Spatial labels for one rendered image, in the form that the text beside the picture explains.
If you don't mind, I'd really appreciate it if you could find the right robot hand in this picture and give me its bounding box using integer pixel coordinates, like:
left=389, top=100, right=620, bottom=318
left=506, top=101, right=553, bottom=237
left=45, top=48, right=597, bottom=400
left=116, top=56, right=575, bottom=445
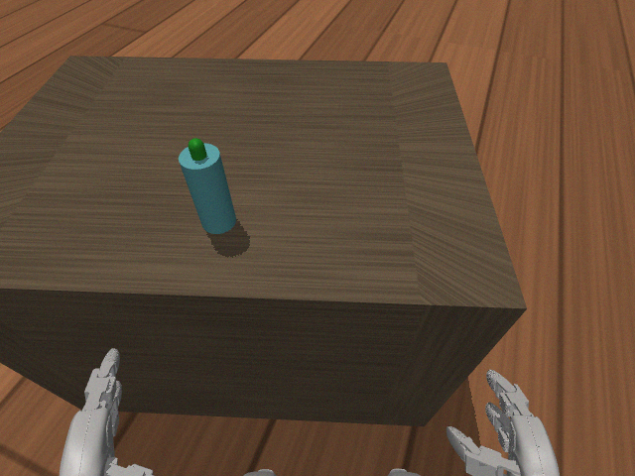
left=446, top=370, right=560, bottom=476

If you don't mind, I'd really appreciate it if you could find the bottle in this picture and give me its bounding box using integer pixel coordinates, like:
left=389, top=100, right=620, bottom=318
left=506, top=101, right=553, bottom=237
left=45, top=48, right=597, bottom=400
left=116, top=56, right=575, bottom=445
left=179, top=138, right=236, bottom=234

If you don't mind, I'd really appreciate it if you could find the left robot hand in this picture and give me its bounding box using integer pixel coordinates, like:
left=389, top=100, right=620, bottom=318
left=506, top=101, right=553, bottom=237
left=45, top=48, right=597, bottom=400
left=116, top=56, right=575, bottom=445
left=60, top=348, right=153, bottom=476

